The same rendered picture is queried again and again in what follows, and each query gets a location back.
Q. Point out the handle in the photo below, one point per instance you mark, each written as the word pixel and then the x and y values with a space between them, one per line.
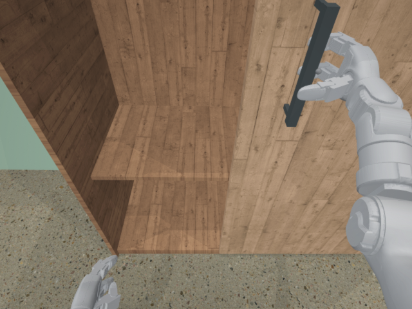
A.
pixel 323 28

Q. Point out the wardrobe door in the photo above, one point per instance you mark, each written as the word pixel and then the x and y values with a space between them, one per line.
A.
pixel 291 189

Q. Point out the right robot hand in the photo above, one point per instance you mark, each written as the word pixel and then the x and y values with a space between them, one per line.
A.
pixel 359 63

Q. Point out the robot right upper arm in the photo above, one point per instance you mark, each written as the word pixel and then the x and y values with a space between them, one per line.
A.
pixel 381 229

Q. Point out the left robot hand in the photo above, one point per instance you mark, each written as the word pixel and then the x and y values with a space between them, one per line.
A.
pixel 91 289

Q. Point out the robot right forearm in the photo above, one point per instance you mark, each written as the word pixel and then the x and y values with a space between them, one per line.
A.
pixel 383 131

